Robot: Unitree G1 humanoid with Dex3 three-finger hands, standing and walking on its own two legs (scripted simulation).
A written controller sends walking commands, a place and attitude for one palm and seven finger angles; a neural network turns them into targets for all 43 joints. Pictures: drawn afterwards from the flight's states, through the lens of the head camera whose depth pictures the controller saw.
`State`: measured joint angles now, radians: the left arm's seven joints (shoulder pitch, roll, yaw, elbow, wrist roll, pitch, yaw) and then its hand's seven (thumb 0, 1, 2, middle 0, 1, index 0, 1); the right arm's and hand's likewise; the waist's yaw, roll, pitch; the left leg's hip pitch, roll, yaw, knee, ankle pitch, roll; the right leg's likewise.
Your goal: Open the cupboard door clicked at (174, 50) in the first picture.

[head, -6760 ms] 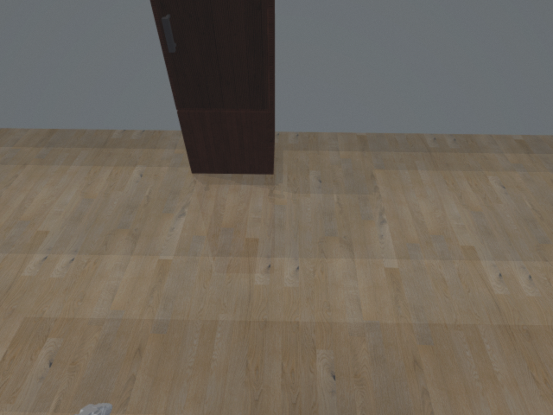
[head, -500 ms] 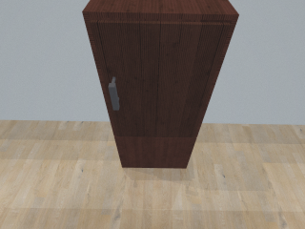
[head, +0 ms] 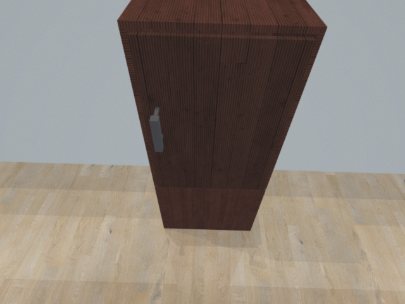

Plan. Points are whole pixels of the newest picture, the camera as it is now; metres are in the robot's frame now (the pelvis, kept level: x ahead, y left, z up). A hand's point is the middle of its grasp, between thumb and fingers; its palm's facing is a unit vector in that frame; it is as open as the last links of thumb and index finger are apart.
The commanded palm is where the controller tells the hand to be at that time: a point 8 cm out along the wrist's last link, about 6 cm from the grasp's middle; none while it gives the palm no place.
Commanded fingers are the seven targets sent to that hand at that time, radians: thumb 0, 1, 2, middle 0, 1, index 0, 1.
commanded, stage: raise the hand with hooked fingers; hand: left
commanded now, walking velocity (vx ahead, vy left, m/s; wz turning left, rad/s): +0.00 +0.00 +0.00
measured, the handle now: (158, 129) +0.57 +0.16 -0.01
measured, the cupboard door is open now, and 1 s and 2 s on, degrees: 0 0 0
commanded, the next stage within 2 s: none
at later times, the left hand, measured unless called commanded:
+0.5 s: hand (115, 301) +0.15 +0.18 -0.07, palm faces +0.06 -1.00 +0.00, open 8.6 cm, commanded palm +0.13 +0.25 -0.05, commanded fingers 0.00 0.39 0.68 -0.24 -0.63 -0.24 -0.63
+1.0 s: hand (94, 266) +0.19 +0.23 -0.03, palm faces +0.04 -1.00 -0.06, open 11.6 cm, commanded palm +0.17 +0.28 -0.03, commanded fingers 0.00 -0.20 0.43 -0.28 -1.00 -0.28 -1.00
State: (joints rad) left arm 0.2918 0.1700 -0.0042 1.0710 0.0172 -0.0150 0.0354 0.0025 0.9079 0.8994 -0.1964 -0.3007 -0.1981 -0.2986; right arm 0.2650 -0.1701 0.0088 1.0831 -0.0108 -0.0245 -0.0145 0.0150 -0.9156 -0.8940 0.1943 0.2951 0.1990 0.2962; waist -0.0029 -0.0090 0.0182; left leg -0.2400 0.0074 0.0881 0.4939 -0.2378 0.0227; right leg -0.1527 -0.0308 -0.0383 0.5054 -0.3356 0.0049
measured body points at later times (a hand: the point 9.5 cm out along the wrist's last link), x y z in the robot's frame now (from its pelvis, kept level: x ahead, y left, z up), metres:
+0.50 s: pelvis -0.04 -0.03 -0.09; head +0.00 -0.01 +0.36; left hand +0.14 +0.23 -0.07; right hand +0.20 -0.27 -0.12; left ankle +0.02 +0.10 -0.74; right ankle -0.04 -0.12 -0.74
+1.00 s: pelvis -0.04 -0.01 -0.08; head +0.02 +0.00 +0.37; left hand +0.19 +0.28 -0.03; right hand +0.10 -0.26 -0.17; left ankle +0.02 +0.10 -0.74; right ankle -0.04 -0.12 -0.74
